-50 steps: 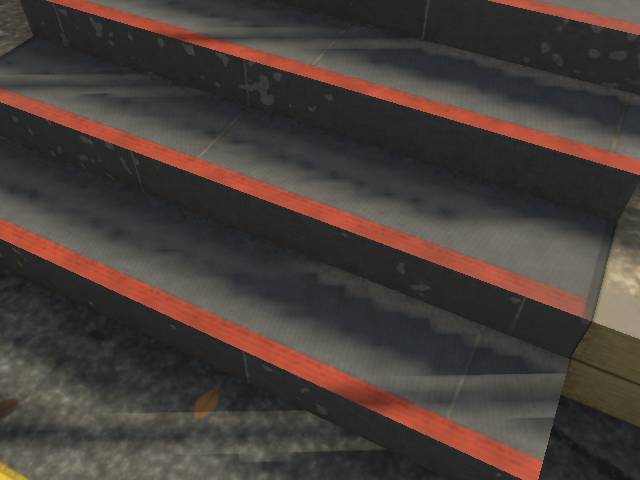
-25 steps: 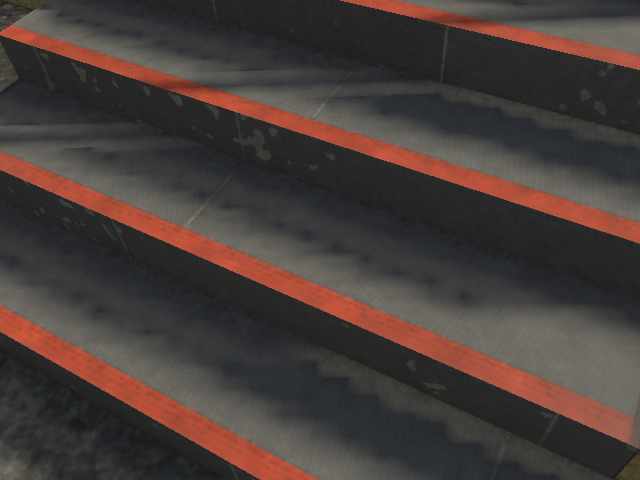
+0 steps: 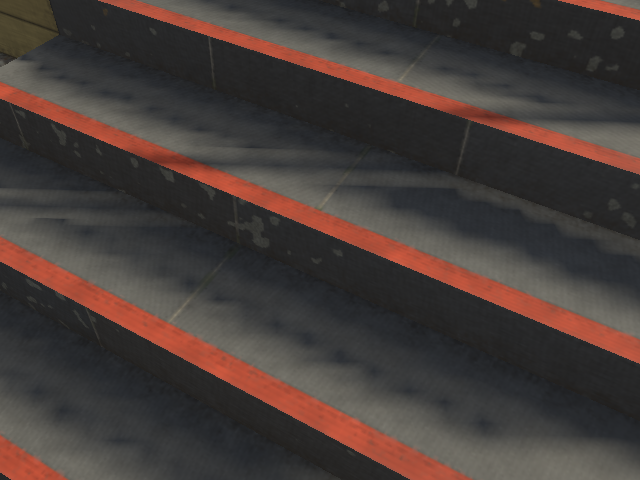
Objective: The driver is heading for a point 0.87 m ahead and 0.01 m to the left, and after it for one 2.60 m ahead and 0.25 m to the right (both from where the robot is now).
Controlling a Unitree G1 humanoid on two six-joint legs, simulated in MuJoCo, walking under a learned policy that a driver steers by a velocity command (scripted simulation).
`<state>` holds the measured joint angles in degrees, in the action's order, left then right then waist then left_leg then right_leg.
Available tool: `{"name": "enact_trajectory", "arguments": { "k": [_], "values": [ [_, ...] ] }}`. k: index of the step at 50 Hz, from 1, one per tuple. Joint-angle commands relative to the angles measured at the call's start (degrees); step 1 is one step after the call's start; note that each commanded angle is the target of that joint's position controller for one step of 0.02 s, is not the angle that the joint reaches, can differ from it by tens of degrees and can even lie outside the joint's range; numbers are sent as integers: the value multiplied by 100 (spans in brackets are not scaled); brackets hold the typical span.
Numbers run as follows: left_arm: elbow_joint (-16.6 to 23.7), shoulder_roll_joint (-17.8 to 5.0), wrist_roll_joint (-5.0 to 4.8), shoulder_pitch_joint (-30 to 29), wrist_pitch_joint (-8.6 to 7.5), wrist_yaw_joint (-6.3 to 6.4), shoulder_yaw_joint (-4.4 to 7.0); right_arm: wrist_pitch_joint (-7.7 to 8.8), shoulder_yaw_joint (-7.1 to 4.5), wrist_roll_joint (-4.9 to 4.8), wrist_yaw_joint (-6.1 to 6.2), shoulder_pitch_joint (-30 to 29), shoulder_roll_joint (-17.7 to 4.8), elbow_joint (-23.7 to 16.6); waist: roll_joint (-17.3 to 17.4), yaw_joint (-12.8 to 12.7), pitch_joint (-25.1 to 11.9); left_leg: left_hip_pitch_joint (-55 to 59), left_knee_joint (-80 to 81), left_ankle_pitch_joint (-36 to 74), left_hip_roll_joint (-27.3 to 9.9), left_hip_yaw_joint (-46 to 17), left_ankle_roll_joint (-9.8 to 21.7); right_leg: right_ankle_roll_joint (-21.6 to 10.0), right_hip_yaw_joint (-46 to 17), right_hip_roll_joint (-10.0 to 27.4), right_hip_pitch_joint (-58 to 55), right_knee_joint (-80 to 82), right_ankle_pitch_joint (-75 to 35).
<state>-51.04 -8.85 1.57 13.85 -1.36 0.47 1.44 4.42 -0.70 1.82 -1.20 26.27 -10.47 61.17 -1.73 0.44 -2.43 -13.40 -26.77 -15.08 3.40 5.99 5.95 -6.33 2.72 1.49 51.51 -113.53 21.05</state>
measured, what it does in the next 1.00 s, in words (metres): climbs: right foot 0.14 m higher, then left foot 0.14 m higher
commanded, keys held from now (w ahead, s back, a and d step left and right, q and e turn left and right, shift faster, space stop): w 1.00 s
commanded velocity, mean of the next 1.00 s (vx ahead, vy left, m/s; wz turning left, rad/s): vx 0.50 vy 0.00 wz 0.00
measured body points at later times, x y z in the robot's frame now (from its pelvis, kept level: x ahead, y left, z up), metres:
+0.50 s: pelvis +0.25 -0.04 +0.11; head +0.25 -0.04 +0.56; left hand +0.21 +0.21 -0.04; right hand +0.38 -0.26 +0.00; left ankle +0.26 +0.11 -0.40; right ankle +0.24 -0.08 -0.60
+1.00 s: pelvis +0.57 +0.02 +0.22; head +0.58 +0.00 +0.67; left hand +0.64 +0.27 +0.10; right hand +0.68 -0.22 +0.08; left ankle +0.65 +0.06 -0.46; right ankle +0.43 -0.10 -0.28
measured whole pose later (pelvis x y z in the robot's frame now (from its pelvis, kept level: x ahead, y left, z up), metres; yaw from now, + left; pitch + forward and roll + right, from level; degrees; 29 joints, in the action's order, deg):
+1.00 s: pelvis +0.57 +0.02 +0.22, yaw -1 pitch +2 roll +3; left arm -49.1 -10.3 1.1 18.1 -6.4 0.2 3.3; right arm 3.4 -3.1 1.8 0.0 9.9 -11.7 51.4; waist -0.7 -1.1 -0.5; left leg -34.1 -50.6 -19.3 3.6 13.8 9.0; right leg -6.1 -4.3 0.2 32.3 -101.1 6.2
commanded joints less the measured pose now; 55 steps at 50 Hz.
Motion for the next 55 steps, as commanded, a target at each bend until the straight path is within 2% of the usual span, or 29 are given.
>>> {"name": "enact_trajectory", "arguments": {
  "k": [1,4,7,11,13,14,15,16,17,19,20,22,25,28,33,36,38,39,40,41,42,43,44,45,46,47,49,51,55],
  "values": [
    [899,408,-16,-908,7,95,-263,110,78,6,8,561,-318,132,495,-36,841,278,1403,-1163,-1819,-2048,603,-99,-141,7,2683,-1606,244],
    [1460,459,-3,-1615,53,90,-459,136,210,-120,94,468,-304,264,138,-213,1007,-443,1739,-1403,-1450,-1582,304,5,131,91,2468,-297,-12],
    [1675,266,-2,-1821,147,51,-519,104,219,-240,414,707,-488,320,375,-53,918,-241,2540,817,-1452,-1532,605,168,591,217,1462,1432,78],
    [1252,377,-222,-1164,71,95,-592,69,203,-320,436,709,-508,155,449,-277,29,794,1620,7378,-1381,-245,586,-215,1157,-258,-1176,3896,571],
    [894,59,-218,-147,-24,93,-389,45,70,-226,357,723,-839,39,1212,-759,-744,1575,-24,9831,-1776,-407,619,-330,1041,-696,-2324,4731,799],
    [740,-210,-154,485,-67,107,-268,98,-37,-275,268,526,-1009,-45,1568,-1147,-1101,1388,-1228,9733,-1711,-301,592,-489,497,-706,-3235,5531,866],
    [513,-811,-10,1165,-120,171,-47,197,-51,-312,180,458,-700,-365,632,-1258,-1336,-198,-3132,7282,-1216,-355,308,-981,-2093,509,-4390,6849,1458],
    [170,-1482,-16,1480,14,218,220,177,-140,-179,-42,-1,-365,-695,-1041,-1229,-1268,-2106,-5677,537,263,-589,-26,-1493,-5714,1650,-4939,9703,1220],
    [158,-1415,-156,609,-14,189,245,121,-174,173,-126,9,-280,-889,-307,-569,-657,-2781,-7042,380,-64,-1540,8,-1356,-6016,1792,-4214,9921,2340],
    [-266,-420,-16,183,-185,54,71,71,-112,185,-47,-891,67,-1555,457,-67,785,-3623,-7743,675,-433,-1116,158,-880,-3900,1503,-2681,9534,2450],
    [-489,50,77,281,-252,23,-36,18,-91,71,44,-826,90,-1608,623,163,937,-3672,-7693,628,-481,-1179,194,-599,-2927,1195,-2379,9370,1379],
    [-860,343,123,564,-343,-62,-117,-125,48,-78,113,-647,503,-1675,142,364,888,-4304,-8239,191,-333,-1308,243,-302,-1859,892,-2541,9444,361],
    [-1033,-97,46,844,-491,-164,-43,-236,136,-21,127,-1145,384,-1982,240,422,971,-4696,-7234,413,-352,-1048,205,-69,-894,587,-2508,9703,-155],
    [-1034,-283,-111,1358,-558,-12,-53,-222,81,40,34,-1658,213,-2091,-198,143,517,-4660,-6625,1124,-543,-174,-50,-242,-762,572,-3250,9951,-1700],
    [-1208,-452,60,2690,-598,129,14,-197,138,93,140,-3109,410,-2704,-370,-374,553,-7614,-8230,-611,-875,-137,81,-527,-1353,1121,-6018,9787,-2276],
    [-1374,-285,-30,2978,-501,261,-23,-176,301,-10,57,-4167,462,-3316,-405,-535,886,-7591,-7276,-1227,-1003,81,103,-470,-1254,1155,-6103,10559,-2324],
    [-1319,-305,-154,2865,-387,324,-20,-254,409,-47,-75,-4197,552,-3381,7,-519,778,-5602,-5477,-988,-964,507,255,-530,-694,1162,-5465,11468,-3533],
    [-1078,-296,-211,2257,-376,303,-81,-266,412,-255,-118,-3723,550,-3212,79,-196,620,-3743,-4195,-626,-632,944,360,-483,-199,873,-4638,11408,-5272],
    [-926,-607,-216,2348,-435,228,-56,-241,321,-274,-102,-3192,431,-3003,-204,-24,-44,-2205,-4125,-526,-82,1164,417,-442,-90,1038,-4605,10632,-8429],
    [-867,-1085,-147,2265,-514,174,64,-280,139,-285,-12,-2041,139,-2644,-753,535,-718,-1311,-3888,-513,165,1048,498,-393,-114,1242,-5012,9498,-10071],
    [-715,-1500,-278,1876,-644,66,215,-262,11,-225,31,-982,-136,-2398,-918,1129,-1330,-312,-2888,-72,233,702,588,-264,-105,1269,-5278,8258,-10387],
    [-714,-1399,-353,2103,-806,-19,261,-200,-160,-133,92,-305,-488,-2048,-981,1277,-1966,1294,-2443,-246,-256,-639,806,-107,-197,942,-4137,6728,-8846],
    [-419,-788,-534,2304,-852,-182,156,-160,-426,-13,157,190,-1275,-1825,1012,1229,-2550,2563,-774,653,-2242,-4110,1790,301,-275,-357,-2323,3606,-3399],
    [-372,-1028,-201,1940,-890,-229,355,-286,-514,-84,195,-320,-1316,-1823,965,974,-2924,1849,741,630,-2350,-5884,1688,274,-900,-752,-2362,1234,-1361],
    [123,-520,-140,1456,-752,-174,307,-211,-497,-136,144,-1113,-1187,-1649,300,312,-1962,976,740,-516,-2268,-4886,1468,293,-992,-347,-1744,673,-1464],
    [385,-331,16,1027,-712,-102,238,-117,-390,-111,108,-1277,-683,-1422,-296,188,-1133,276,744,-1438,-2127,-4300,1183,194,-721,-178,-1281,415,-1565],
    [730,178,33,634,-495,5,79,8,-125,75,137,-1078,316,-755,-213,-261,122,-1066,644,-1170,-1679,-2906,805,-96,-820,48,-622,220,-1346],
    [927,641,-19,554,-303,39,-152,180,-69,107,22,-663,451,-317,30,-483,406,-1202,628,-424,-1419,-1972,503,-325,-943,-69,167,-328,-1258],
    [970,632,-84,89,-133,107,-223,428,-1,35,-101,-174,146,-146,268,-433,417,-1064,902,683,-1477,-1404,184,-179,-464,-211,1326,-975,-1308]
  ]
}}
